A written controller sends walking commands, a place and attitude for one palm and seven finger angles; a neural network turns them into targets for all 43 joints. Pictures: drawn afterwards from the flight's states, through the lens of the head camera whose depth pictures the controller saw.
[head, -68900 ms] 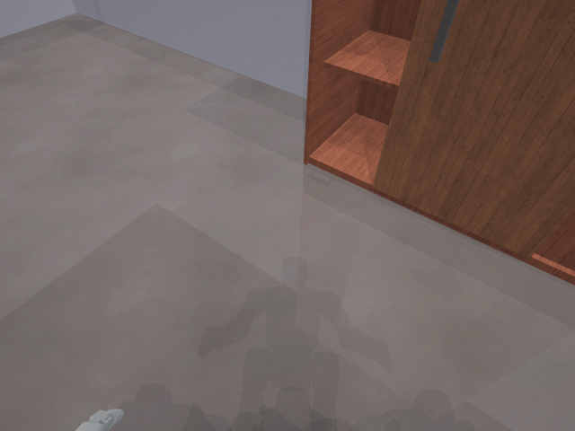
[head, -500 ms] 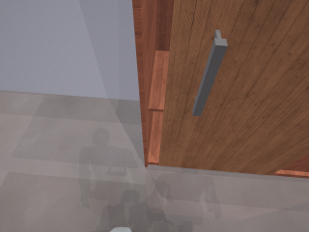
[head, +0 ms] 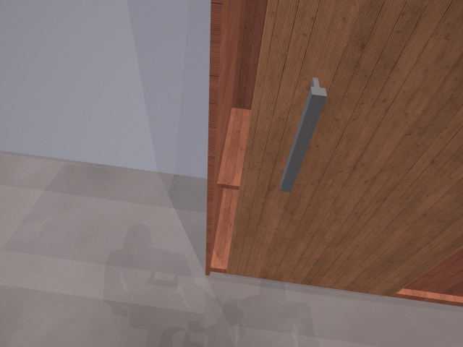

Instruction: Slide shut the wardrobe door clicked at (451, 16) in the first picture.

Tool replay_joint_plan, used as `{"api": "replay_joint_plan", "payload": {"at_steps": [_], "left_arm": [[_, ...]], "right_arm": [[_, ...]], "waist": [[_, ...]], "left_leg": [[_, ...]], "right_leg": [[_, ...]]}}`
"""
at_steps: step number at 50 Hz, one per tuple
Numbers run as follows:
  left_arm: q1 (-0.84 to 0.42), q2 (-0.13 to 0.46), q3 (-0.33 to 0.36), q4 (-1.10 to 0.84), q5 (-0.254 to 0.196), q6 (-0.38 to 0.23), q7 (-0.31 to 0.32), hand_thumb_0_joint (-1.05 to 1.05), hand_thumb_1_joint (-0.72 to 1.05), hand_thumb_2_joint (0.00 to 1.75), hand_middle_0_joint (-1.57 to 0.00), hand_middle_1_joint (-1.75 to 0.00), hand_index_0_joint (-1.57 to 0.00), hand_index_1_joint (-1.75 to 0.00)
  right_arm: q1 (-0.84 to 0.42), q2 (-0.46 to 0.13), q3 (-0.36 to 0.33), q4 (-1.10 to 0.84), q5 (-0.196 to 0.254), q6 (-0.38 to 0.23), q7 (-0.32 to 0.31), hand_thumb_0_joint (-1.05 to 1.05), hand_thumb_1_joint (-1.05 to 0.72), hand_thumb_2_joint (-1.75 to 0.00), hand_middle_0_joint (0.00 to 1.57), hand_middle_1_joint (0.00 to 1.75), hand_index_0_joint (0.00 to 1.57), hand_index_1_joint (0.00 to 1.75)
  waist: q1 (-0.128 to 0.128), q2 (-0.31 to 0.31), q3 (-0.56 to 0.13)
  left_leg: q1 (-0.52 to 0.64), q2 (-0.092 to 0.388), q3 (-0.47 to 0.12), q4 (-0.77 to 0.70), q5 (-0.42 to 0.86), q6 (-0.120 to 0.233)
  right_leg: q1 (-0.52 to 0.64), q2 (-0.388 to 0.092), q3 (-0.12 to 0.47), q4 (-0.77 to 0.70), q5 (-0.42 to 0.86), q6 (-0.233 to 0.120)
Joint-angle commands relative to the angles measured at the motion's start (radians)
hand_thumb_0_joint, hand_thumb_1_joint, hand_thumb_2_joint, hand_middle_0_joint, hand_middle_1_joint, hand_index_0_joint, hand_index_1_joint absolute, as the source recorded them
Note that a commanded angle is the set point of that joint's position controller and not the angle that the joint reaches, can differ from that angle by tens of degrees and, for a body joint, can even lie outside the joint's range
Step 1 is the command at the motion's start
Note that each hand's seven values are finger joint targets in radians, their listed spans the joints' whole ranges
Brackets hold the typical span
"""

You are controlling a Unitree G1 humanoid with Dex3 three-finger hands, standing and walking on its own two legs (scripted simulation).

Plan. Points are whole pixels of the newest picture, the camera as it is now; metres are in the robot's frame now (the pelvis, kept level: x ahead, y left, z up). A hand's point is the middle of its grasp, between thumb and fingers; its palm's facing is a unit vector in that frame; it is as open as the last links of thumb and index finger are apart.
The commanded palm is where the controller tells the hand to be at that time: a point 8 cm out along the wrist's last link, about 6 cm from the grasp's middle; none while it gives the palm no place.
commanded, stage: come to a stop and stand still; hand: right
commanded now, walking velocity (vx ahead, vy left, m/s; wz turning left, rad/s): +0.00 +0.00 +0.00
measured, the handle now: (298, 140) +0.50 -0.11 +0.10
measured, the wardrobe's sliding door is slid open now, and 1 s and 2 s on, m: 0.07 0.07 0.07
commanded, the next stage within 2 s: look again from close up in 0.92 s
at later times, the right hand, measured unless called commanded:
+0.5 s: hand out of the picture +0.00 -0.13 -0.16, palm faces +0.04 +0.98 -0.21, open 7.3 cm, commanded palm none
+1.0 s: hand out of the picture +0.01 -0.11 -0.16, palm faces +0.07 +0.98 -0.20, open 7.3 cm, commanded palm none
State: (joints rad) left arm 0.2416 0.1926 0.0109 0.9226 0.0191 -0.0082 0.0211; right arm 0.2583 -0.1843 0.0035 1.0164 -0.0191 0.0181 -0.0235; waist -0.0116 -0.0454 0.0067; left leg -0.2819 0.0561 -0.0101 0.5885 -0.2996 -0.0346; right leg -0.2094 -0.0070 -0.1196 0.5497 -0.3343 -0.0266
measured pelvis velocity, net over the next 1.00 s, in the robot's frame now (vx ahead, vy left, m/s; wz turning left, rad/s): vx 0.03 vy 0.05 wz -0.03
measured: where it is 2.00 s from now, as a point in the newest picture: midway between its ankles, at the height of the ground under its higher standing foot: outside the picture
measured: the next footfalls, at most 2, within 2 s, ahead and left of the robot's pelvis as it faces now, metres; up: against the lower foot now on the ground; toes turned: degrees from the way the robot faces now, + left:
none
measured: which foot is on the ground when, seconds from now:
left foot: down 0.00-1.00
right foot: down 0.00-1.00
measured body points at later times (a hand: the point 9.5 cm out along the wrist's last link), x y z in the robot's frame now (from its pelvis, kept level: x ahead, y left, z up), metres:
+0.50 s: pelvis +0.01 +0.04 +0.01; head +0.02 +0.06 +0.46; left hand -0.01 +0.25 -0.16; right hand +0.00 -0.18 -0.15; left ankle +0.01 +0.14 -0.73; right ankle -0.02 -0.10 -0.73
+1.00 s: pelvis +0.03 +0.05 +0.01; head +0.04 +0.06 +0.46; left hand +0.03 +0.26 -0.16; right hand +0.01 -0.16 -0.15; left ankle +0.01 +0.14 -0.73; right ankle -0.02 -0.10 -0.73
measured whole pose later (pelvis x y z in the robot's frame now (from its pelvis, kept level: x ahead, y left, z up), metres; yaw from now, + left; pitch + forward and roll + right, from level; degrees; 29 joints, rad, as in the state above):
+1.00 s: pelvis +0.03 +0.05 +0.01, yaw -2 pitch +0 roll -1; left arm 0.30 0.14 -0.01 1.13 0.02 -0.02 0.04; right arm 0.30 -0.12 0.00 1.15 -0.02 -0.03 -0.03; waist -0.01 -0.02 0.02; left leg -0.19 -0.01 0.06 0.49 -0.30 0.04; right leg -0.12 -0.07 -0.06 0.43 -0.30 0.05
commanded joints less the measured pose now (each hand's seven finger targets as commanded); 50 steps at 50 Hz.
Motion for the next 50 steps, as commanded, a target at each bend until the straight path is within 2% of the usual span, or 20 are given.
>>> {"api": "replay_joint_plan", "payload": {"at_steps": [1, 5, 9, 10, 20, 25, 30, 31, 33, 35, 37, 42, 45, 47, 50], "left_arm": [[0.051, 0.100, 0.014, -0.012, 0.002, -0.018, 0.001, 0.00, 0.90, 0.90, -0.20, -0.30, -0.20, -0.30], [0.070, 0.090, 0.006, 0.033, -0.002, -0.021, 0.003, 0.00, 0.90, 0.90, -0.20, -0.30, -0.20, -0.30], [0.084, 0.082, -0.001, 0.076, -0.003, -0.024, 0.005, 0.00, 0.90, 0.90, -0.20, -0.30, -0.20, -0.30], [0.090, 0.075, -0.003, 0.087, -0.004, -0.021, 0.005, 0.00, 0.90, 0.90, -0.20, -0.30, -0.20, -0.30], [0.130, 0.037, -0.009, 0.161, -0.004, -0.016, 0.008, 0.00, 0.90, 0.90, -0.20, -0.30, -0.20, -0.30], [0.151, 0.021, -0.011, 0.180, -0.004, -0.017, 0.011, 0.00, 0.90, 0.90, -0.20, -0.30, -0.20, -0.30], [0.158, 0.010, -0.009, 0.187, -0.004, -0.016, 0.013, 0.00, 0.90, 0.90, -0.20, -0.30, -0.20, -0.30], [0.158, 0.011, -0.010, 0.187, -0.003, -0.016, 0.013, 0.00, 0.90, 0.90, -0.20, -0.30, -0.20, -0.30], [0.161, 0.011, -0.010, 0.191, -0.003, -0.020, 0.015, 0.00, 0.90, 0.90, -0.20, -0.30, -0.20, -0.30], [0.161, 0.010, -0.007, 0.192, -0.005, -0.022, 0.016, 0.00, 0.90, 0.90, -0.20, -0.30, -0.20, -0.30], [0.157, 0.010, -0.008, 0.194, -0.004, -0.021, 0.017, 0.00, 0.90, 0.90, -0.20, -0.30, -0.20, -0.30], [0.153, 0.009, -0.009, 0.196, -0.004, -0.021, 0.018, 0.00, 0.90, 0.90, -0.20, -0.30, -0.20, -0.30], [0.151, 0.006, -0.007, 0.196, -0.005, -0.020, 0.018, 0.00, 0.90, 0.90, -0.20, -0.30, -0.20, -0.30], [0.149, 0.009, -0.007, 0.197, -0.003, -0.021, 0.020, 0.00, 0.90, 0.90, -0.20, -0.30, -0.20, -0.30], [0.147, 0.008, -0.008, 0.199, -0.005, -0.020, 0.019, 0.00, 0.90, 0.90, -0.20, -0.30, -0.20, -0.30]], "right_arm": [[0.027, -0.111, -0.022, -0.031, 0.003, -0.025, 0.000, 0.00, -0.90, -0.90, 0.20, 0.30, 0.20, 0.30], [0.037, -0.107, -0.020, -0.002, 0.004, -0.034, -0.001, 0.00, -0.90, -0.90, 0.20, 0.30, 0.20, 0.30], [0.054, -0.098, -0.017, 0.032, 0.006, -0.039, -0.002, 0.00, -0.90, -0.90, 0.20, 0.30, 0.20, 0.30], [0.050, -0.100, -0.018, 0.036, 0.005, -0.040, -0.003, 0.00, -0.90, -0.90, 0.20, 0.30, 0.20, 0.30], [0.072, -0.075, -0.016, 0.087, 0.008, -0.048, -0.006, 0.00, -0.90, -0.90, 0.20, 0.30, 0.20, 0.30], [0.077, -0.065, -0.017, 0.093, 0.008, -0.050, -0.007, 0.00, -0.90, -0.90, 0.20, 0.30, 0.20, 0.30], [0.087, -0.056, -0.018, 0.096, 0.008, -0.053, -0.008, 0.00, -0.90, -0.90, 0.20, 0.30, 0.20, 0.30], [0.086, -0.055, -0.018, 0.097, 0.009, -0.053, -0.008, 0.00, -0.90, -0.90, 0.20, 0.30, 0.20, 0.30], [0.092, -0.051, -0.018, 0.097, 0.009, -0.055, -0.008, 0.00, -0.90, -0.90, 0.20, 0.30, 0.20, 0.30], [0.095, -0.050, -0.019, 0.098, 0.008, -0.057, -0.009, 0.00, -0.90, -0.90, 0.20, 0.30, 0.20, 0.30], [0.096, -0.047, -0.019, 0.102, 0.009, -0.056, -0.009, 0.00, -0.90, -0.90, 0.20, 0.30, 0.20, 0.30], [0.103, -0.046, -0.020, 0.102, 0.007, -0.057, -0.010, 0.00, -0.90, -0.90, 0.20, 0.30, 0.20, 0.30], [0.103, -0.045, -0.020, 0.104, 0.006, -0.057, -0.011, 0.00, -0.90, -0.90, 0.20, 0.30, 0.20, 0.30], [0.105, -0.043, -0.019, 0.103, 0.008, -0.057, -0.011, 0.00, -0.90, -0.90, 0.20, 0.30, 0.20, 0.30], [0.106, -0.044, -0.020, 0.104, 0.007, -0.057, -0.011, 0.00, -0.90, -0.90, 0.20, 0.30, 0.20, 0.30]], "waist": [[0.009, 0.047, 0.027], [0.013, 0.076, 0.011], [0.011, 0.057, 0.004], [0.013, 0.072, 0.023], [0.010, 0.078, 0.061], [0.013, 0.058, 0.057], [0.012, 0.079, 0.056], [0.014, 0.069, 0.066], [0.013, 0.048, 0.039], [0.012, 0.066, 0.029], [0.010, 0.055, 0.048], [0.010, 0.052, 0.047], [0.010, 0.074, 0.051], [0.011, 0.050, 0.049], [0.008, 0.051, 0.063]], "left_leg": [[-0.001, 0.025, -0.048, -0.113, 0.105, 0.063], [0.017, 0.039, -0.052, -0.133, 0.150, 0.064], [0.030, 0.047, -0.054, -0.140, 0.189, 0.069], [0.031, 0.046, -0.054, -0.146, 0.176, 0.070], [0.034, 0.053, -0.062, -0.193, 0.137, 0.083], [0.047, 0.050, -0.063, -0.197, 0.156, 0.088], [0.056, 0.051, -0.060, -0.210, 0.179, 0.089], [0.048, 0.050, -0.061, -0.207, 0.191, 0.089], [0.067, 0.048, -0.053, -0.196, 0.242, 0.089], [0.086, 0.047, -0.043, -0.187, 0.292, 0.087], [0.077, 0.047, -0.044, -0.188, 0.290, 0.088], [0.085, 0.046, -0.043, -0.192, 0.307, 0.087], [0.091, 0.047, -0.037, -0.199, 0.310, 0.085], [0.087, 0.045, -0.042, -0.196, 0.320, 0.087], [0.088, 0.044, -0.034, -0.200, 0.308, 0.085]], "right_leg": [[-0.035, -0.096, 0.139, -0.188, 0.078, -0.028], [-0.002, -0.094, 0.124, -0.176, 0.132, -0.021], [0.022, -0.096, 0.112, -0.175, 0.168, -0.014], [0.009, -0.094, 0.115, -0.177, 0.153, -0.012], [0.000, -0.086, 0.098, -0.171, 0.129, 0.004], [0.002, -0.088, 0.094, -0.170, 0.143, 0.008], [0.006, -0.086, 0.090, -0.161, 0.156, 0.012], [0.007, -0.086, 0.090, -0.163, 0.167, 0.014], [0.027, -0.093, 0.092, -0.166, 0.204, 0.013], [0.033, -0.096, 0.091, -0.161, 0.226, 0.013], [0.028, -0.098, 0.090, -0.167, 0.224, 0.015], [0.039, -0.099, 0.089, -0.167, 0.233, 0.016], [0.037, -0.099, 0.086, -0.166, 0.228, 0.018], [0.049, -0.101, 0.091, -0.171, 0.245, 0.017], [0.043, -0.102, 0.089, -0.172, 0.239, 0.018]]}}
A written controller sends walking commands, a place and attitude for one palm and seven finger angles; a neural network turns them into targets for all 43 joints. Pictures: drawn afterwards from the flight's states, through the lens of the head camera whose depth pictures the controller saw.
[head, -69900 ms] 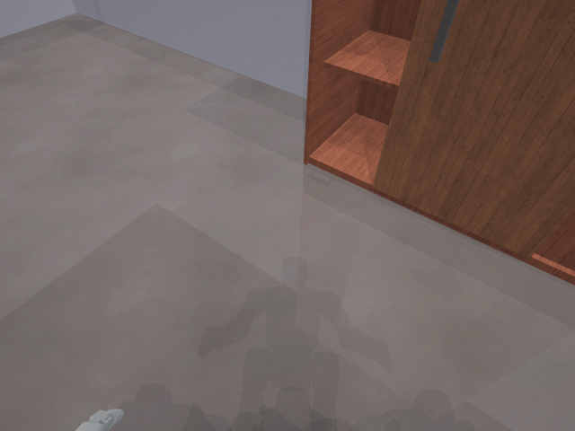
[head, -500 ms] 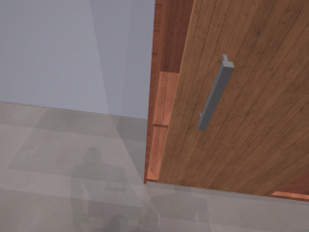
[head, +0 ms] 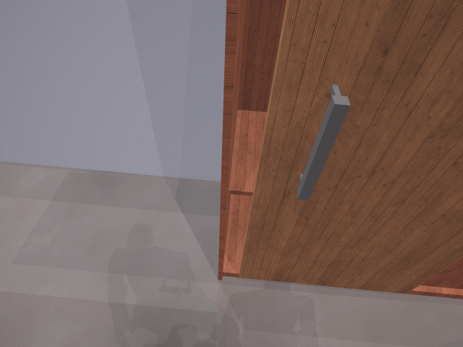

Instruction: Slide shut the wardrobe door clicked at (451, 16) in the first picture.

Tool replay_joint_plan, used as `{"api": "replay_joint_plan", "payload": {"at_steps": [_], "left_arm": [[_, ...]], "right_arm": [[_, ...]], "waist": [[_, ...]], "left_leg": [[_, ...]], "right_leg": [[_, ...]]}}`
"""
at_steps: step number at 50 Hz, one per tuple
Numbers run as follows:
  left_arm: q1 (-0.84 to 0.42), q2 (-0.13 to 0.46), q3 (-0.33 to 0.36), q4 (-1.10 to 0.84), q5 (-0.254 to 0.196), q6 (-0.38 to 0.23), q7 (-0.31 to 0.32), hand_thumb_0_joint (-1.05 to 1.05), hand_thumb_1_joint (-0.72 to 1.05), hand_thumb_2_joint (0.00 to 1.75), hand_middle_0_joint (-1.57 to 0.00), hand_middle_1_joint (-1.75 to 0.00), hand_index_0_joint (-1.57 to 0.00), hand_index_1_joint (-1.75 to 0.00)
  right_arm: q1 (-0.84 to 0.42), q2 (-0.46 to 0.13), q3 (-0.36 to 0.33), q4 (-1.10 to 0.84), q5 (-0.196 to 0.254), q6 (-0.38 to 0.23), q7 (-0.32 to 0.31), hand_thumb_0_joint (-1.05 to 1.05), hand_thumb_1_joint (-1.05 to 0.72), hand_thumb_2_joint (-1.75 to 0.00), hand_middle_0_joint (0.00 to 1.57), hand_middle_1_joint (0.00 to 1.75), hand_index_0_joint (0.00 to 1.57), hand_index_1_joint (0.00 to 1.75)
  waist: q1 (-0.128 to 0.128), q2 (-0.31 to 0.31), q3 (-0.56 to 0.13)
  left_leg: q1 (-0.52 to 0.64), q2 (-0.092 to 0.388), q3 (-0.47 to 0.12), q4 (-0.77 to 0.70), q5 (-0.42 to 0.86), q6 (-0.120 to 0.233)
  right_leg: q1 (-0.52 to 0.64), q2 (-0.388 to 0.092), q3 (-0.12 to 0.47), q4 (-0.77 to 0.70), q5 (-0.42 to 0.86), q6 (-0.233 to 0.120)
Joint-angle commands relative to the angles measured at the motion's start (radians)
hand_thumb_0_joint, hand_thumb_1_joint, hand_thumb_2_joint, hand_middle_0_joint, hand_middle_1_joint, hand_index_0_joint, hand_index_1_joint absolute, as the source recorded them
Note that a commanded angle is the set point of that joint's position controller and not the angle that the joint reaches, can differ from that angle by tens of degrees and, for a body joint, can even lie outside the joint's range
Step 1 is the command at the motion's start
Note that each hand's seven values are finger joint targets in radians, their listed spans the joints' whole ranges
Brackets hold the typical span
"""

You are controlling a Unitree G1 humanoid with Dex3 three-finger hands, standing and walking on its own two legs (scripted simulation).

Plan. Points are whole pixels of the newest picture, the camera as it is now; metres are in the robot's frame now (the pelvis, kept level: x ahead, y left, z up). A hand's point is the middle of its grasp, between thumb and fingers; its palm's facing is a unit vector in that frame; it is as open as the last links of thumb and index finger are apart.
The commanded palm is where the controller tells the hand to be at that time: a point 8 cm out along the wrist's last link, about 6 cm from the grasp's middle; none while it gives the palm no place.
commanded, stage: look again from close up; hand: right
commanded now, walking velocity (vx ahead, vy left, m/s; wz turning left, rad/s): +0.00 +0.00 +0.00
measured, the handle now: (317, 148) +0.48 -0.14 +0.09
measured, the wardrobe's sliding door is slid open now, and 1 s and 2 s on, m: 0.07 0.07 0.07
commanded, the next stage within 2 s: raise the hand with hooked fingers in 0.76 s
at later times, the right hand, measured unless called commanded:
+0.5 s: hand out of the picture -0.01 -0.17 -0.17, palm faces +0.04 +0.98 -0.19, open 7.4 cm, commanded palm none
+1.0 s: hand out of the picture +0.09 -0.22 -0.10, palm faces +0.21 +0.94 -0.26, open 7.3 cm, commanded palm +0.10 -0.23 -0.05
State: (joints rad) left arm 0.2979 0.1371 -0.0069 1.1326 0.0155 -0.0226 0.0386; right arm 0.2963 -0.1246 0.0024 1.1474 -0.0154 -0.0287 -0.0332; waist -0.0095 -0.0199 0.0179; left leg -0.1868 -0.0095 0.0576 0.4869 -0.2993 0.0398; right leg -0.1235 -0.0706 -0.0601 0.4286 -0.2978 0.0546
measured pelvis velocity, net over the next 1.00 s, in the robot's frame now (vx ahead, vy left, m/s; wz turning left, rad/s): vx -0.01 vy -0.02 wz -0.02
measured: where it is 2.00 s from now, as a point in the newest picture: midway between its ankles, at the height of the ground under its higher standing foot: outside the picture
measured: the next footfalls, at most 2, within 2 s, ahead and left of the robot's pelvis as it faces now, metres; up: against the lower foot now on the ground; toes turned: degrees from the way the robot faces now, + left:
none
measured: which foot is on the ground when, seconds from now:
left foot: down 0.00-1.00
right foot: down 0.00-1.00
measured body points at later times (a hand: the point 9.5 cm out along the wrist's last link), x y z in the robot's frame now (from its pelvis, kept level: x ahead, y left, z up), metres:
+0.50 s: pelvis +0.00 -0.01 +0.00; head +0.02 +0.00 +0.45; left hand -0.02 +0.20 -0.17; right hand -0.01 -0.22 -0.16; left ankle -0.02 +0.09 -0.74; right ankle -0.05 -0.15 -0.74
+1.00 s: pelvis -0.01 -0.02 -0.01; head +0.00 +0.00 +0.44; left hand +0.03 +0.23 -0.15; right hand +0.07 -0.26 -0.08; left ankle -0.02 +0.09 -0.74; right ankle -0.05 -0.15 -0.74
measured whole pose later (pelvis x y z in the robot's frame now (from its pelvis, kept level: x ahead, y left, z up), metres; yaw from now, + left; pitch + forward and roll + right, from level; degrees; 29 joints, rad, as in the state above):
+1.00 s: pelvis -0.01 -0.02 -0.01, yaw -1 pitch +1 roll +0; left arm 0.37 0.22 0.01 0.92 -0.04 -0.24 0.09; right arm 0.52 -0.20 0.01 0.31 0.12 0.03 -0.12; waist 0.00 -0.04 0.01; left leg -0.26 0.02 0.06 0.57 -0.32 0.01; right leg -0.21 -0.05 -0.05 0.54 -0.33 0.03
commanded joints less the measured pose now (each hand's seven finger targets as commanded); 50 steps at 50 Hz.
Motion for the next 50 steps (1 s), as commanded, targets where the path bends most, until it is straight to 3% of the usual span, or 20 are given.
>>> {"api": "replay_joint_plan", "payload": {"at_steps": [1, 24, 42, 43, 44, 45, 46, 47, 48, 49, 50], "left_arm": [[0.090, 0.063, 0.010, -0.011, 0.000, -0.006, 0.002, 0.00, 0.90, 0.90, -0.20, -0.30, -0.20, -0.30], [0.109, 0.057, 0.010, 0.003, -0.001, -0.013, 0.005, 0.00, 0.90, 0.90, -0.20, -0.30, -0.20, -0.30], [0.112, 0.042, 0.011, 0.008, -0.002, -0.009, 0.004, 0.00, 0.90, 0.90, -0.20, -0.30, -0.20, -0.30], [-0.045, 0.100, 0.028, -0.069, -0.014, -0.012, -0.008, 0.00, 0.90, 0.90, -0.20, -0.30, -0.20, -0.30], [-0.026, 0.293, 0.027, -0.426, -0.047, -0.182, 0.035, 0.00, 0.90, 0.90, -0.20, -0.30, -0.20, -0.30], [-0.131, 0.207, 0.014, -0.394, -0.059, -0.262, 0.069, 0.00, 0.90, 0.90, -0.20, -0.30, -0.20, -0.30], [-0.057, 0.174, 0.037, -0.400, -0.045, -0.305, 0.056, 0.00, 0.90, 0.90, -0.20, -0.30, -0.20, -0.30], [-0.064, 0.171, 0.035, -0.367, -0.079, -0.319, 0.058, 0.00, 0.90, 0.90, -0.20, -0.30, -0.20, -0.30], [-0.080, 0.212, 0.045, -0.425, -0.079, -0.339, 0.061, 0.00, 0.90, 0.90, -0.20, -0.30, -0.20, -0.30], [-0.067, 0.235, 0.061, -0.435, -0.058, -0.353, 0.063, 0.00, 0.90, 0.90, -0.20, -0.30, -0.20, -0.30], [-0.063, 0.239, 0.064, -0.482, -0.049, -0.368, 0.055, 0.00, 0.90, 0.90, -0.20, -0.30, -0.20, -0.30]], "right_arm": [[0.071, -0.101, -0.019, -0.026, 0.003, -0.010, -0.002, 0.00, -0.90, -0.90, 0.20, 0.30, 0.20, 0.30], [0.087, -0.088, -0.020, -0.023, 0.003, -0.011, -0.004, 0.00, -0.90, -0.90, 0.20, 0.30, 0.20, 0.30], [0.102, -0.078, -0.018, -0.020, 0.002, -0.010, -0.005, 0.00, -0.90, -0.90, 0.20, 0.30, 0.20, 0.30], [0.165, -0.140, -0.029, 0.013, -0.008, -0.029, -0.046, 0.00, -0.90, -0.90, 0.20, 0.30, 0.20, 0.30], [-0.593, -0.282, -0.006, -1.550, 0.208, -0.257, -0.014, 0.00, -0.88, -0.89, 0.20, 0.32, 0.20, 0.32], [-0.513, -0.371, -0.096, -1.550, 0.168, -0.246, -0.085, 0.00, -0.85, -0.88, 0.20, 0.33, 0.20, 0.33], [0.051, -0.098, 0.030, -1.182, 0.121, -0.075, -0.099, 0.00, -0.83, -0.87, 0.21, 0.34, 0.21, 0.34], [0.106, 0.040, 0.111, -1.102, 0.157, 0.005, -0.093, 0.00, -0.81, -0.86, 0.21, 0.36, 0.21, 0.36], [-0.017, 0.011, 0.116, -1.284, 0.179, -0.042, -0.077, 0.00, -0.78, -0.85, 0.21, 0.37, 0.21, 0.37], [0.007, -0.048, 0.062, -1.282, 0.169, -0.086, -0.066, 0.00, -0.76, -0.84, 0.21, 0.39, 0.21, 0.39], [0.039, -0.033, 0.065, -1.268, 0.167, -0.123, -0.038, 0.00, -0.74, -0.83, 0.21, 0.40, 0.21, 0.40]], "waist": [[0.008, 0.031, 0.046], [0.004, 0.020, 0.035], [0.003, 0.031, 0.070], [-0.043, 0.096, 0.092], [0.099, -0.112, -0.396], [0.049, -0.231, -0.326], [0.013, -0.224, -0.306], [0.033, -0.064, -0.193], [0.047, -0.001, -0.114], [0.067, 0.114, -0.144], [0.073, 0.162, -0.109]], "left_leg": [[-0.007, 0.109, -0.106, -0.099, 0.313, 0.011], [0.016, 0.108, -0.096, -0.087, 0.340, 0.012], [0.000, 0.109, -0.106, -0.112, 0.283, 0.013], [0.017, 0.189, -0.188, -0.092, 0.874, -0.049], [0.136, 0.115, -0.144, 0.004, 0.708, -0.010], [0.055, 0.053, -0.115, 0.048, 0.459, -0.003], [0.021, 0.034, -0.061, 0.067, 0.332, 0.006], [-0.041, 0.037, -0.009, 0.051, 0.338, -0.015], [-0.104, 0.040, -0.004, 0.048, 0.321, -0.032], [-0.162, 0.034, 0.009, 0.045, 0.239, -0.040], [-0.215, 0.027, 0.019, 0.061, 0.173, -0.041]], "right_leg": [[-0.037, -0.039, 0.030, -0.053, 0.209, -0.064], [-0.021, -0.049, 0.030, -0.064, 0.251, -0.069], [-0.041, -0.041, 0.031, -0.068, 0.192, -0.069], [-0.175, -0.030, -0.022, 0.204, 0.178, -0.032], [0.085, 0.061, 0.001, 0.028, 0.318, -0.093], [0.081, 0.050, -0.018, 0.058, 0.362, -0.093], [0.031, 0.026, 0.023, 0.015, 0.510, -0.096], [-0.036, 0.028, 0.041, 0.071, 0.462, -0.089], [-0.077, 0.041, 0.058, 0.098, 0.351, -0.090], [-0.108, 0.057, 0.054, 0.133, 0.263, -0.095], [-0.169, 0.073, 0.063, 0.165, 0.208, -0.095]]}}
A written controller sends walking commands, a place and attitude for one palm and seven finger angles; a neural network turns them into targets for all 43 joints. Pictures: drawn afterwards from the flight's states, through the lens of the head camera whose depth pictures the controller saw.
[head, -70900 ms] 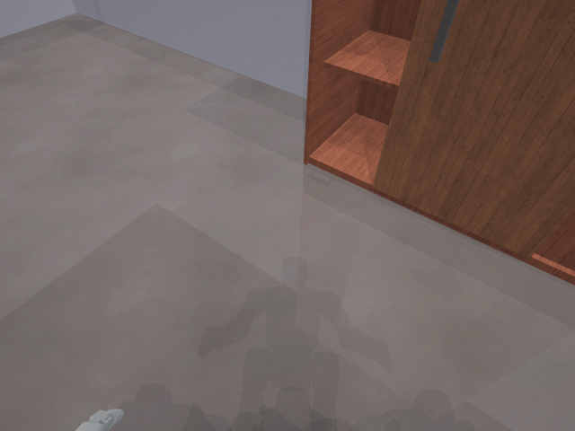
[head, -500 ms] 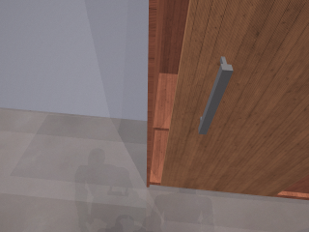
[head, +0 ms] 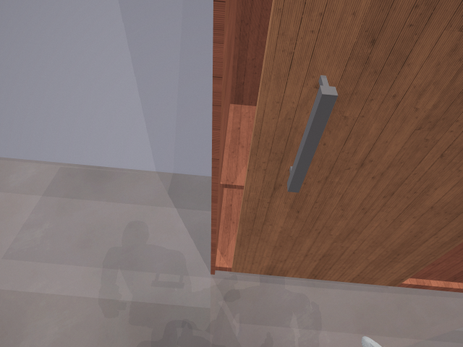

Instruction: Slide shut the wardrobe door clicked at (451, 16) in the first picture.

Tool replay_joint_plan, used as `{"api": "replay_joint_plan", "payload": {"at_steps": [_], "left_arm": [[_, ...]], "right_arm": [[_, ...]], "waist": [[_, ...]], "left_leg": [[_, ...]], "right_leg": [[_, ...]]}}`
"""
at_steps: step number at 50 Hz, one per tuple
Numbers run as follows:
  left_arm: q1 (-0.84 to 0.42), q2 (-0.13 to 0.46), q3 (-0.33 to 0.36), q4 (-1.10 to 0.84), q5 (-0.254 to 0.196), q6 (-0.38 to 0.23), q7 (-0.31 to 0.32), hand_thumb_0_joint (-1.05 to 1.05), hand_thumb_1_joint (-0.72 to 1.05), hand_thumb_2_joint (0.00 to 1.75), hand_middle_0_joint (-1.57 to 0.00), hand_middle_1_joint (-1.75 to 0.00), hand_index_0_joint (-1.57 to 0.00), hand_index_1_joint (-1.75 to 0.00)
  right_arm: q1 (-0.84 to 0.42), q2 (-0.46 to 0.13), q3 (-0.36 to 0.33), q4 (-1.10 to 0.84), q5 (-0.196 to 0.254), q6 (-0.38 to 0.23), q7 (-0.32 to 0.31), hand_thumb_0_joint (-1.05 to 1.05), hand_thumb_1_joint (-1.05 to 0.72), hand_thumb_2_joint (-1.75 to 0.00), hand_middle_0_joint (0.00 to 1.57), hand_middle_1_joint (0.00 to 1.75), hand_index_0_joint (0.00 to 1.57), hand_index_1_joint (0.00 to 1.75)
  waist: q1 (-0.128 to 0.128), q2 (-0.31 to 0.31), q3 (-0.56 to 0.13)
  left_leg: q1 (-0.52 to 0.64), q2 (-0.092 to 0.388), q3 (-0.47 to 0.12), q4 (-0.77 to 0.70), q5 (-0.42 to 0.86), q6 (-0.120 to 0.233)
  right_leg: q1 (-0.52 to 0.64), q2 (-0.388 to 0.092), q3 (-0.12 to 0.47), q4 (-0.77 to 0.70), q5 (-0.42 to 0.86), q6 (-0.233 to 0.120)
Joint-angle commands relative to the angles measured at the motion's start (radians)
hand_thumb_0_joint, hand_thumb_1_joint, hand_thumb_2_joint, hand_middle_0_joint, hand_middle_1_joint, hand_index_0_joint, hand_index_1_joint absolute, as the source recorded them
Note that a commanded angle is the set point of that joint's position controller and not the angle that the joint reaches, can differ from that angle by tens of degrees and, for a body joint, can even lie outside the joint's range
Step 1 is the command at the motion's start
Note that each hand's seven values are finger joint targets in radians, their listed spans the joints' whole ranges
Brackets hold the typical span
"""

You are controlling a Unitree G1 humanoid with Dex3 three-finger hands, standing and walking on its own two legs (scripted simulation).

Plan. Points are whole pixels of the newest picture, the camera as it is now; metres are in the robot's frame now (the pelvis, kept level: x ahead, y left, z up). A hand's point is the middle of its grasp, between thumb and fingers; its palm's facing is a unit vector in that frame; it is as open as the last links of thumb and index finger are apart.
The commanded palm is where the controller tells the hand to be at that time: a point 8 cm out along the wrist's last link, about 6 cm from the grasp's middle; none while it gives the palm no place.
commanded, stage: raise the hand with hooked fingers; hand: right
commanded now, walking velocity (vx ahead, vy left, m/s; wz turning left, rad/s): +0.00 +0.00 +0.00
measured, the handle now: (306, 140) +0.49 -0.12 +0.10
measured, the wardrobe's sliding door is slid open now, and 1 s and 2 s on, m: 0.07 0.07 0.07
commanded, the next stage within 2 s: move the hooked fingers beside the handle in 1.96 s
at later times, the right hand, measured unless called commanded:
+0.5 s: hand (375, 341) +0.15 -0.20 +0.01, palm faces +0.06 +1.00 -0.07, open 9.9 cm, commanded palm +0.14 -0.25 +0.01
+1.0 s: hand (415, 299) +0.20 -0.26 +0.06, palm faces +0.06 +1.00 -0.08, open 12.9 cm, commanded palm +0.18 -0.31 +0.07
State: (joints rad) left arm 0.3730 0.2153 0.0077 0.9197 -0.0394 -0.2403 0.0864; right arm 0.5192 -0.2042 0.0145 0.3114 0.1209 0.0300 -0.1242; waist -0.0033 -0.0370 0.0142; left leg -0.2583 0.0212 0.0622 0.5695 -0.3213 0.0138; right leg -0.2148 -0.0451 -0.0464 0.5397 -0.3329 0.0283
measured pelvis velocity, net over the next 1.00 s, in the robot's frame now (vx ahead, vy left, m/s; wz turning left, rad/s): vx -0.03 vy -0.02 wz -0.03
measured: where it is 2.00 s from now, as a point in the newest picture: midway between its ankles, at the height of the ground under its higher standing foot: outside the picture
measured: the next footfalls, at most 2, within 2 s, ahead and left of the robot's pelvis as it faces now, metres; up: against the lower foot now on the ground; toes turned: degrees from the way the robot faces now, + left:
none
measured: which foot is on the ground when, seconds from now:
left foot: down 0.00-1.00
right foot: down 0.00-1.00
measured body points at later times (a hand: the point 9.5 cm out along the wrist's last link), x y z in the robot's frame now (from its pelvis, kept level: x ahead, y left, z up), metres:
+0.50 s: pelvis -0.06 -0.01 -0.06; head -0.02 -0.02 +0.38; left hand +0.17 +0.17 -0.12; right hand +0.15 -0.26 +0.01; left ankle -0.01 +0.11 -0.73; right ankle -0.03 -0.14 -0.73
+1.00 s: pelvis -0.03 -0.02 -0.03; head -0.01 -0.03 +0.42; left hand +0.14 +0.22 -0.09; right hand +0.19 -0.31 +0.06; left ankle -0.01 +0.11 -0.73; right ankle -0.03 -0.14 -0.73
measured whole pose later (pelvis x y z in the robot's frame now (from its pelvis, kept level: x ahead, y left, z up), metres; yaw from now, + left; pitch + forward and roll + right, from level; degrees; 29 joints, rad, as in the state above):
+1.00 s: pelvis -0.03 -0.02 -0.03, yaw -2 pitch +5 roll +2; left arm 0.27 0.29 -0.02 0.60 -0.04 -0.31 0.06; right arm 0.23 -0.31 -0.28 0.03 0.30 -0.22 0.31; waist -0.01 -0.03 -0.06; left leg -0.49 0.04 0.09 0.77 -0.37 -0.01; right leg -0.50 -0.04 0.00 0.84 -0.42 -0.01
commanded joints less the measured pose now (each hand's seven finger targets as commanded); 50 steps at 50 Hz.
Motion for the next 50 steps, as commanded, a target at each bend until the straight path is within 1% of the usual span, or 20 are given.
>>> {"api": "replay_joint_plan", "payload": {"at_steps": [1, 2, 4, 5, 7, 10, 12, 14, 15, 16, 19, 20, 25, 27, 30, 31, 35, 39, 42, 50], "left_arm": [[-0.138, 0.155, 0.053, -0.293, 0.022, -0.157, -0.002, 0.00, 0.90, 0.90, -0.20, -0.30, -0.20, -0.30], [-0.150, 0.149, 0.063, -0.312, 0.030, -0.162, -0.012, 0.00, 0.90, 0.90, -0.20, -0.30, -0.20, -0.30], [-0.186, 0.145, 0.076, -0.366, 0.033, -0.165, -0.046, 0.00, 0.90, 0.90, -0.20, -0.30, -0.20, -0.30], [-0.181, 0.147, 0.087, -0.390, 0.026, -0.159, -0.070, 0.00, 0.90, 0.90, -0.20, -0.30, -0.20, -0.30], [-0.227, 0.155, 0.095, -0.470, 0.028, -0.135, -0.095, 0.00, 0.90, 0.90, -0.20, -0.30, -0.20, -0.30], [-0.256, 0.152, 0.084, -0.588, 0.016, -0.058, -0.098, 0.00, 0.90, 0.90, -0.20, -0.30, -0.20, -0.30], [-0.256, 0.144, 0.070, -0.645, 0.009, -0.023, -0.083, 0.00, 0.90, 0.90, -0.20, -0.30, -0.20, -0.30], [-0.221, 0.135, 0.060, -0.652, 0.013, -0.009, -0.066, 0.00, 0.90, 0.90, -0.20, -0.30, -0.20, -0.30], [-0.205, 0.134, 0.053, -0.641, 0.020, -0.009, -0.057, 0.00, 0.90, 0.90, -0.20, -0.30, -0.20, -0.30], [-0.187, 0.130, 0.051, -0.629, 0.021, -0.013, -0.051, 0.00, 0.90, 0.90, -0.20, -0.30, -0.20, -0.30], [-0.175, 0.129, 0.024, -0.586, 0.028, -0.042, -0.039, 0.00, 0.90, 0.90, -0.20, -0.30, -0.20, -0.30], [-0.174, 0.137, 0.014, -0.568, 0.025, -0.049, -0.036, 0.00, 0.90, 0.90, -0.20, -0.30, -0.20, -0.30], [-0.190, 0.159, -0.005, -0.535, 0.003, -0.079, -0.017, 0.00, 0.90, 0.90, -0.20, -0.30, -0.20, -0.30], [-0.206, 0.151, -0.004, -0.543, 0.001, -0.079, -0.016, 0.00, 0.90, 0.90, -0.20, -0.30, -0.20, -0.30], [-0.224, 0.136, -0.007, -0.535, 0.007, -0.083, -0.020, 0.00, 0.90, 0.90, -0.20, -0.30, -0.20, -0.30], [-0.219, 0.136, -0.005, -0.533, 0.007, -0.089, -0.024, 0.00, 0.90, 0.90, -0.20, -0.30, -0.20, -0.30], [-0.198, 0.147, 0.005, -0.508, 0.012, -0.101, -0.032, 0.00, 0.90, 0.90, -0.20, -0.30, -0.20, -0.30], [-0.177, 0.166, 0.012, -0.494, 0.003, -0.119, -0.028, 0.00, 0.90, 0.90, -0.20, -0.30, -0.20, -0.30], [-0.169, 0.174, 0.012, -0.488, -0.001, -0.130, -0.026, 0.00, 0.90, 0.90, -0.20, -0.30, -0.20, -0.30], [-0.168, 0.184, 0.001, -0.465, -0.001, -0.122, -0.015, 0.00, 0.90, 0.90, -0.20, -0.30, -0.20, -0.30]], "right_arm": [[-0.196, 0.079, 0.058, -0.387, 0.027, -0.231, 0.079, 0.00, -0.71, -0.82, 0.21, 0.42, 0.21, 0.42], [-0.111, 0.096, 0.026, -0.289, 0.040, -0.291, 0.119, 0.00, -0.69, -0.81, 0.22, 0.43, 0.22, 0.43], [0.061, 0.118, -0.019, -0.192, 0.089, -0.438, 0.233, 0.00, -0.64, -0.79, 0.22, 0.47, 0.22, 0.47], [0.092, 0.072, -0.086, -0.177, 0.114, -0.514, 0.306, 0.00, -0.62, -0.78, 0.22, 0.48, 0.22, 0.48], [0.059, -0.036, -0.189, -0.236, 0.118, -0.620, 0.398, 0.00, -0.57, -0.76, 0.22, 0.51, 0.22, 0.51], [-0.001, -0.059, -0.166, -0.374, 0.084, -0.503, 0.380, 0.00, -0.50, -0.73, 0.23, 0.55, 0.23, 0.55], [-0.082, -0.046, -0.142, -0.499, 0.086, -0.438, 0.328, 0.00, -0.46, -0.71, 0.23, 0.58, 0.23, 0.58], [-0.216, -0.056, -0.141, -0.622, 0.077, -0.441, 0.271, 0.00, -0.41, -0.69, 0.24, 0.62, 0.24, 0.62], [-0.308, -0.079, -0.147, -0.694, 0.074, -0.462, 0.250, 0.00, -0.39, -0.68, 0.24, 0.63, 0.24, 0.63], [-0.328, -0.081, -0.151, -0.722, 0.069, -0.484, 0.240, 0.00, -0.36, -0.67, 0.24, 0.64, 0.24, 0.64], [-0.385, -0.079, -0.114, -0.716, 0.077, -0.534, 0.277, 0.00, -0.29, -0.64, 0.24, 0.69, 0.24, 0.69], [-0.411, -0.074, -0.090, -0.674, 0.085, -0.525, 0.309, 0.00, -0.27, -0.63, 0.25, 0.70, 0.25, 0.70], [-0.354, -0.147, -0.169, -0.481, 0.134, -0.371, 0.420, 0.00, -0.15, -0.58, 0.25, 0.78, 0.25, 0.78], [-0.310, -0.173, -0.239, -0.494, 0.158, -0.314, 0.423, 0.00, -0.11, -0.56, 0.26, 0.81, 0.26, 0.81], [-0.289, -0.196, -0.310, -0.506, 0.186, -0.280, 0.396, 0.00, -0.04, -0.53, 0.26, 0.86, 0.26, 0.86], [-0.307, -0.207, -0.323, -0.550, 0.184, -0.292, 0.385, 0.00, -0.01, -0.52, 0.26, 0.87, 0.26, 0.87], [-0.306, -0.208, -0.333, -0.533, 0.183, -0.338, 0.367, 0.00, 0.08, -0.48, 0.27, 0.93, 0.27, 0.93], [-0.346, -0.215, -0.327, -0.526, 0.185, -0.359, 0.391, 0.00, 0.17, -0.44, 0.28, 0.99, 0.28, 0.99], [-0.379, -0.241, -0.339, -0.538, 0.191, -0.349, 0.413, 0.00, 0.24, -0.41, 0.28, 1.03, 0.28, 1.03], [-0.468, -0.318, -0.426, -0.461, 0.222, -0.292, 0.454, 0.00, 0.43, -0.33, 0.29, 1.15, 0.29, 1.15]], "waist": [[0.074, 0.245, -0.082], [0.040, 0.314, -0.053], [-0.029, 0.330, -0.068], [-0.067, 0.257, -0.117], [-0.084, 0.123, -0.197], [-0.096, 0.013, -0.204], [-0.065, 0.042, -0.221], [-0.027, 0.000, -0.239], [0.001, 0.030, -0.249], [0.010, -0.025, -0.265], [0.050, -0.058, -0.278], [0.070, -0.030, -0.239], [0.033, 0.002, -0.253], [-0.007, 0.027, -0.308], [-0.036, 0.031, -0.286], [-0.035, -0.010, -0.295], [-0.019, 0.033, -0.235], [-0.001, -0.010, -0.229], [-0.002, -0.048, -0.238], [-0.012, -0.039, -0.209]], "left_leg": [[-0.223, 0.000, 0.016, 0.000, 0.098, -0.020], [-0.277, 0.001, 0.011, 0.022, 0.003, -0.021], [-0.297, 0.006, -0.003, 0.110, -0.061, -0.008], [-0.268, 0.013, -0.027, 0.168, -0.008, 0.015], [-0.270, 0.019, -0.037, 0.267, 0.061, 0.029], [-0.283, 0.004, -0.026, 0.287, 0.000, 0.030], [-0.294, -0.003, -0.030, 0.270, -0.051, 0.021], [-0.336, -0.014, -0.030, 0.275, -0.046, 0.017], [-0.365, -0.022, -0.034, 0.283, -0.067, 0.013], [-0.371, -0.024, -0.038, 0.279, -0.058, 0.016], [-0.404, -0.029, -0.023, 0.283, -0.045, 0.013], [-0.427, -0.038, -0.020, 0.274, -0.079, 0.011], [-0.328, -0.032, -0.024, 0.203, -0.166, 0.006], [-0.251, -0.021, -0.022, 0.182, -0.130, 0.002], [-0.201, -0.023, -0.003, 0.175, -0.066, 0.005], [-0.200, -0.021, 0.000, 0.175, -0.036, 0.005], [-0.206, -0.028, 0.012, 0.160, -0.020, 0.003], [-0.217, -0.024, 0.008, 0.128, -0.039, 0.001], [-0.186, -0.025, 0.011, 0.116, -0.001, 0.003], [-0.110, -0.035, 0.019, 0.080, 0.143, 0.006]], "right_leg": [[-0.148, 0.058, 0.051, 0.099, 0.170, -0.062], [-0.231, 0.059, 0.053, 0.136, 0.100, -0.051], [-0.382, 0.060, 0.045, 0.201, 0.031, -0.029], [-0.414, 0.072, 0.035, 0.246, 0.058, -0.017], [-0.473, 0.083, 0.005, 0.317, 0.070, -0.016], [-0.485, 0.093, -0.010, 0.292, 0.006, -0.034], [-0.483, 0.083, 0.002, 0.289, -0.040, -0.043], [-0.454, 0.067, 0.028, 0.308, -0.038, -0.049], [-0.461, 0.057, 0.048, 0.326, -0.048, -0.054], [-0.423, 0.049, 0.055, 0.335, -0.033, -0.054], [-0.399, 0.040, 0.080, 0.352, -0.020, -0.054], [-0.414, 0.034, 0.093, 0.351, -0.052, -0.056], [-0.436, 0.048, 0.102, 0.295, -0.117, -0.051], [-0.420, 0.050, 0.096, 0.267, -0.060, -0.048], [-0.404, 0.050, 0.096, 0.229, 0.008, -0.044], [-0.379, 0.049, 0.091, 0.222, 0.030, -0.043], [-0.356, 0.042, 0.090, 0.197, 0.044, -0.041], [-0.310, 0.043, 0.082, 0.173, 0.016, -0.043], [-0.273, 0.045, 0.083, 0.152, 0.042, -0.043], [-0.206, 0.045, 0.085, 0.114, 0.156, -0.041]]}}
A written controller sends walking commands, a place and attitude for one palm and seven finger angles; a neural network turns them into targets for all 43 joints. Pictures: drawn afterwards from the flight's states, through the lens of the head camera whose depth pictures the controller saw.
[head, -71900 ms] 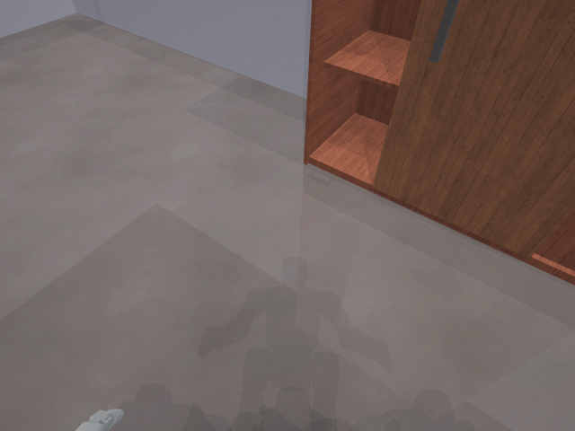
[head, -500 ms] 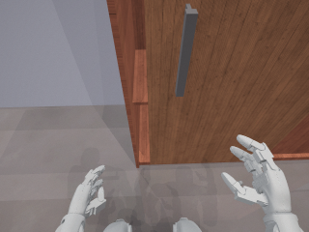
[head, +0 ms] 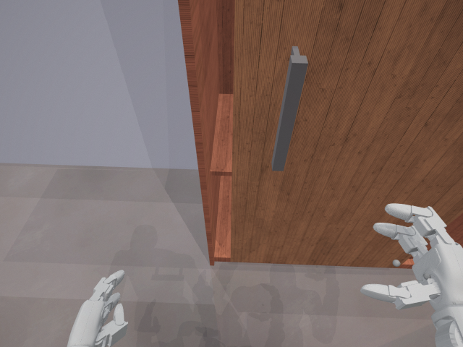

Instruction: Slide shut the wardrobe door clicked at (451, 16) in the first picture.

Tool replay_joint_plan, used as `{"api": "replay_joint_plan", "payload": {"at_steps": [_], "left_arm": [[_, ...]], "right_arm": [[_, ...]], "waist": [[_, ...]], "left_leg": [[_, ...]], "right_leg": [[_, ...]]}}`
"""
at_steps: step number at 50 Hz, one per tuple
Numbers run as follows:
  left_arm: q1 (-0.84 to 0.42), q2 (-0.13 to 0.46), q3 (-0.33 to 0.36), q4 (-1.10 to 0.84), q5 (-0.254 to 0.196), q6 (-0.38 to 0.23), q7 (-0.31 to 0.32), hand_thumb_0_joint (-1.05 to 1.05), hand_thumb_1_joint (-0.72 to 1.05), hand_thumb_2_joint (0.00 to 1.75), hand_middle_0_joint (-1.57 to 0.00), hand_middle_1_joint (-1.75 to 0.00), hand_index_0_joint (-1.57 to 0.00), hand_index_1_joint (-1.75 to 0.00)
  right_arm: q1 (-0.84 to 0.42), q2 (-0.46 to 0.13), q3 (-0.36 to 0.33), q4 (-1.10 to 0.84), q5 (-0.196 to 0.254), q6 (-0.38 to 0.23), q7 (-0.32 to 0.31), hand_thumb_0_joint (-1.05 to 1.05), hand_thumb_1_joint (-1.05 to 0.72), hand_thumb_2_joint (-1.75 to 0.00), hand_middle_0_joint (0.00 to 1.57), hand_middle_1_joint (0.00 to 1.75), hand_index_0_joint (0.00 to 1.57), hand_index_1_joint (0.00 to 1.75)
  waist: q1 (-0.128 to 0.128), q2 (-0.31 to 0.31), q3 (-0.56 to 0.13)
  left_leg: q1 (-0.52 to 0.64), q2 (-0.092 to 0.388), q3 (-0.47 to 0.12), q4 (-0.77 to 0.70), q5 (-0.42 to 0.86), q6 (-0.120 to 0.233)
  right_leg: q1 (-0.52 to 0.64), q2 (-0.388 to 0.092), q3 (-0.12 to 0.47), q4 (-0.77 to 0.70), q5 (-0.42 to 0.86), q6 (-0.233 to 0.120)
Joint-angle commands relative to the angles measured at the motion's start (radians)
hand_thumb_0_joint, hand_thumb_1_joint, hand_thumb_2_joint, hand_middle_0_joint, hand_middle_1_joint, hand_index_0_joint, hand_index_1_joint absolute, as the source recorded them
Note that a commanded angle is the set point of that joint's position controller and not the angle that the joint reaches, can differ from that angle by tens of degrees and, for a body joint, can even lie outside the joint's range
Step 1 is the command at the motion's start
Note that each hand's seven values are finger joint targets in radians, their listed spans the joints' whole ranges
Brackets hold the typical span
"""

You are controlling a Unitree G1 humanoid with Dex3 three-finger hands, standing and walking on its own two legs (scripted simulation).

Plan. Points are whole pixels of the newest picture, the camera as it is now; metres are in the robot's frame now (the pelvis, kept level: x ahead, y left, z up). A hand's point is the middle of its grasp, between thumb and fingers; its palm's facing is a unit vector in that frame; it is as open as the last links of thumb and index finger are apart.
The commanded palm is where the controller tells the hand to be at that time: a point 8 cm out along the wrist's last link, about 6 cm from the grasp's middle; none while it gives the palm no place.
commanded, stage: raise the hand with hooked fingers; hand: right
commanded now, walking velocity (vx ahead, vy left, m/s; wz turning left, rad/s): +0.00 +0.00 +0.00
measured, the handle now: (285, 115) +0.53 -0.08 +0.12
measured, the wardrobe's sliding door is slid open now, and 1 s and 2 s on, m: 0.07 0.07 0.07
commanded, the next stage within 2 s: move the hooked fingers beside the handle in 0.96 s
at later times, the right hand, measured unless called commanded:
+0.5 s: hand (445, 211) +0.29 -0.27 +0.15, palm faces +0.07 +0.99 -0.08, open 14.0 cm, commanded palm +0.26 -0.31 +0.15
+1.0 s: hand (433, 216) +0.28 -0.26 +0.15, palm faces +0.07 +1.00 -0.06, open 14.0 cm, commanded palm +0.25 -0.30 +0.15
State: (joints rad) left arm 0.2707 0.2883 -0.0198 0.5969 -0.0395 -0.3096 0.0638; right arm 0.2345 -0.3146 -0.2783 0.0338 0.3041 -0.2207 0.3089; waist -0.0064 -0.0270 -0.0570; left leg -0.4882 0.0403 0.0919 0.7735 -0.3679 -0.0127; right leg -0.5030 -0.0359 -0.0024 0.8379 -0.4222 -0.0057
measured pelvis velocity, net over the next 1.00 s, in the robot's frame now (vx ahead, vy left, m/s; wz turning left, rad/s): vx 0.01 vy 0.02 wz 0.01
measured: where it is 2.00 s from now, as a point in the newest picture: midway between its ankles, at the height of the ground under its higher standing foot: outside the picture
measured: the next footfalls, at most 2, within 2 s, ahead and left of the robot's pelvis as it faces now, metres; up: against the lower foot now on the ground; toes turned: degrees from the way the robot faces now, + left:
none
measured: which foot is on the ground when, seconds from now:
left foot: down 0.00-1.00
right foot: down 0.00-1.00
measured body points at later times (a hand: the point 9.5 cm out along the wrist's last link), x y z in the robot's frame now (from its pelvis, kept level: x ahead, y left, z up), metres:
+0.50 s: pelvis +0.02 +0.01 +0.02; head +0.02 +0.02 +0.47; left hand +0.19 +0.24 -0.05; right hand +0.28 -0.33 +0.16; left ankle +0.02 +0.13 -0.71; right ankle +0.00 -0.11 -0.71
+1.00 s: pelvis +0.01 +0.02 +0.02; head +0.01 +0.03 +0.47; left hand +0.18 +0.26 -0.05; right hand +0.27 -0.31 +0.16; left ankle +0.02 +0.13 -0.71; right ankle +0.00 -0.11 -0.71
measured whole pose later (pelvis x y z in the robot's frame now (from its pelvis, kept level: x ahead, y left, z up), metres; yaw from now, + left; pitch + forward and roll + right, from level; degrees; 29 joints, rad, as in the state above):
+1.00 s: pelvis +0.01 +0.02 +0.02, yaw +0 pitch +1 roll +1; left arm 0.25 0.28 -0.06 0.63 -0.05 -0.29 0.10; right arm -0.03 -0.41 -0.45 0.26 0.34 -0.08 0.46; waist -0.03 -0.05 -0.03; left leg -0.29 0.02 0.09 0.58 -0.29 0.01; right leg -0.29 -0.05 -0.01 0.62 -0.33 0.02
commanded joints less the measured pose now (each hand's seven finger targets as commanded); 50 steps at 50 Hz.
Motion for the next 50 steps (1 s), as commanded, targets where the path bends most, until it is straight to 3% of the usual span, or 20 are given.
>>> {"api": "replay_joint_plan", "payload": {"at_steps": [1, 3, 6, 10, 13, 16, 23, 25, 27, 31, 33, 35, 38, 42, 46, 50], "left_arm": [[-0.074, 0.110, 0.028, -0.144, -0.006, -0.052, 0.009, 0.00, 0.90, 0.90, -0.20, -0.30, -0.20, -0.30], [-0.077, 0.110, 0.025, -0.143, -0.006, -0.051, 0.012, 0.00, 0.90, 0.90, -0.20, -0.30, -0.20, -0.30], [-0.081, 0.112, 0.018, -0.137, -0.008, -0.040, 0.018, 0.00, 0.90, 0.90, -0.20, -0.30, -0.20, -0.30], [-0.091, 0.110, 0.010, -0.134, -0.005, -0.037, 0.025, 0.00, 0.90, 0.90, -0.20, -0.30, -0.20, -0.30], [-0.094, 0.109, 0.007, -0.128, -0.008, -0.034, 0.030, 0.00, 0.90, 0.90, -0.20, -0.30, -0.20, -0.30], [-0.101, 0.109, 0.002, -0.123, -0.009, -0.034, 0.032, 0.00, 0.90, 0.90, -0.20, -0.30, -0.20, -0.30], [-0.098, 0.116, 0.002, -0.116, -0.013, -0.025, 0.039, 0.00, 0.90, 0.90, -0.20, -0.30, -0.20, -0.30], [-0.093, 0.117, 0.001, -0.114, -0.013, -0.021, 0.035, 0.00, 0.90, 0.90, -0.20, -0.30, -0.20, -0.30], [-0.098, 0.120, 0.005, -0.119, -0.018, -0.019, 0.031, 0.00, 0.90, 0.90, -0.20, -0.30, -0.20, -0.30], [-0.104, 0.122, 0.011, -0.133, -0.012, -0.021, 0.025, 0.00, 0.90, 0.90, -0.20, -0.30, -0.20, -0.30], [-0.103, 0.117, 0.011, -0.130, -0.012, -0.021, 0.027, 0.00, 0.90, 0.90, -0.20, -0.30, -0.20, -0.30], [-0.100, 0.117, 0.013, -0.123, -0.007, -0.023, 0.029, 0.00, 0.90, 0.90, -0.20, -0.30, -0.20, -0.30], [-0.102, 0.114, 0.012, -0.120, -0.011, -0.026, 0.033, 0.00, 0.90, 0.90, -0.20, -0.30, -0.20, -0.30], [-0.107, 0.112, 0.011, -0.119, -0.012, -0.031, 0.040, 0.00, 0.90, 0.90, -0.20, -0.30, -0.20, -0.30], [-0.110, 0.113, 0.009, -0.116, -0.013, -0.035, 0.042, 0.00, 0.90, 0.90, -0.20, -0.30, -0.20, -0.30], [-0.104, 0.113, 0.008, -0.109, -0.011, -0.039, 0.043, 0.00, 0.90, 0.90, -0.20, -0.30, -0.20, -0.30]], "right_arm": [[-0.205, -0.202, -0.129, -0.178, 0.042, -0.034, 0.030, 0.00, 0.45, -0.32, 0.30, 1.17, 0.30, 1.17], [-0.235, -0.219, -0.139, -0.176, 0.043, -0.014, 0.049, 0.00, 0.50, -0.30, 0.30, 1.20, 0.30, 1.20], [-0.278, -0.239, -0.161, -0.123, 0.055, 0.021, 0.076, 0.00, 0.50, -0.30, 0.30, 1.20, 0.30, 1.20], [-0.352, -0.290, -0.195, -0.120, 0.058, 0.047, 0.105, 0.00, 0.50, -0.30, 0.30, 1.20, 0.30, 1.20], [-0.386, -0.299, -0.213, -0.083, 0.067, 0.063, 0.124, 0.00, 0.50, -0.30, 0.30, 1.20, 0.30, 1.20], [-0.444, -0.333, -0.235, -0.071, 0.069, 0.074, 0.137, 0.00, 0.50, -0.30, 0.30, 1.20, 0.30, 1.20], [-0.522, -0.400, -0.284, 0.002, 0.070, 0.101, 0.168, 0.00, 0.50, -0.30, 0.30, 1.20, 0.30, 1.20], [-0.476, -0.357, -0.253, 0.065, 0.074, 0.113, 0.184, 0.00, 0.50, -0.30, 0.30, 1.20, 0.30, 1.20], [-0.471, -0.333, -0.227, 0.070, 0.077, 0.120, 0.193, 0.00, 0.50, -0.30, 0.30, 1.20, 0.30, 1.20], [-0.484, -0.397, -0.288, -0.004, 0.078, 0.105, 0.178, 0.00, 0.50, -0.30, 0.30, 1.20, 0.30, 1.20], [-0.482, -0.389, -0.292, 0.001, 0.077, 0.096, 0.167, 0.00, 0.50, -0.30, 0.30, 1.20, 0.30, 1.20], [-0.493, -0.409, -0.309, -0.015, 0.074, 0.080, 0.151, 0.00, 0.50, -0.30, 0.30, 1.20, 0.30, 1.20], [-0.507, -0.385, -0.283, -0.007, 0.065, 0.074, 0.146, 0.00, 0.50, -0.30, 0.30, 1.20, 0.30, 1.20], [-0.505, -0.379, -0.274, 0.008, 0.064, 0.075, 0.149, 0.00, 0.50, -0.30, 0.30, 1.20, 0.30, 1.20], [-0.504, -0.381, -0.276, 0.007, 0.069, 0.075, 0.156, 0.00, 0.50, -0.30, 0.30, 1.20, 0.30, 1.20], [-0.494, -0.370, -0.269, 0.021, 0.070, 0.077, 0.158, 0.00, 0.50, -0.30, 0.30, 1.20, 0.30, 1.20]], "waist": [[-0.006, -0.038, -0.132], [-0.012, -0.082, -0.163], [-0.009, -0.028, -0.144], [-0.018, -0.077, -0.169], [-0.014, -0.032, -0.169], [-0.016, -0.072, -0.153], [-0.023, -0.048, -0.176], [-0.026, -0.017, -0.136], [-0.023, -0.025, -0.123], [-0.036, -0.032, -0.190], [-0.032, -0.046, -0.169], [-0.032, -0.023, -0.163], [-0.026, -0.086, -0.149], [-0.021, -0.045, -0.131], [-0.024, -0.063, -0.145], [-0.023, -0.037, -0.134]], "left_leg": [[0.124, -0.054, -0.008, -0.129, 0.204, 0.031], [0.145, -0.052, -0.012, -0.137, 0.234, 0.031], [0.169, -0.056, -0.010, -0.157, 0.262, 0.031], [0.201, -0.059, -0.016, -0.176, 0.294, 0.034], [0.221, -0.058, -0.013, -0.192, 0.322, 0.030], [0.227, -0.058, -0.016, -0.209, 0.325, 0.033], [0.275, -0.055, -0.016, -0.236, 0.368, 0.032], [0.264, -0.057, -0.018, -0.246, 0.364, 0.032], [0.252, -0.052, -0.019, -0.248, 0.348, 0.030], [0.288, -0.049, -0.032, -0.251, 0.350, 0.030], [0.276, -0.049, -0.033, -0.257, 0.331, 0.030], [0.281, -0.052, -0.038, -0.261, 0.325, 0.028], [0.269, -0.047, -0.040, -0.265, 0.320, 0.029], [0.267, -0.046, -0.048, -0.282, 0.271, 0.026], [0.277, -0.046, -0.047, -0.278, 0.289, 0.027], [0.266, -0.052, -0.042, -0.279, 0.295, 0.025]], "right_leg": [[0.092, 0.035, 0.041, -0.191, 0.253, -0.007], [0.124, 0.038, 0.035, -0.198, 0.275, -0.007], [0.132, 0.037, 0.039, -0.211, 0.294, -0.009], [0.182, 0.039, 0.037, -0.225, 0.327, -0.010], [0.194, 0.037, 0.038, -0.241, 0.342, -0.011], [0.215, 0.038, 0.038, -0.258, 0.349, -0.011], [0.255, 0.037, 0.035, -0.291, 0.391, -0.013], [0.241, 0.038, 0.031, -0.292, 0.380, -0.014], [0.228, 0.040, 0.027, -0.297, 0.359, -0.015], [0.248, 0.042, 0.021, -0.294, 0.364, -0.018], [0.246, 0.041, 0.016, -0.299, 0.347, -0.017], [0.242, 0.039, 0.016, -0.297, 0.344, -0.019], [0.248, 0.041, 0.011, -0.304, 0.335, -0.018], [0.234, 0.040, 0.013, -0.310, 0.288, -0.020], [0.240, 0.041, 0.012, -0.309, 0.302, -0.019], [0.242, 0.040, 0.012, -0.308, 0.306, -0.019]]}}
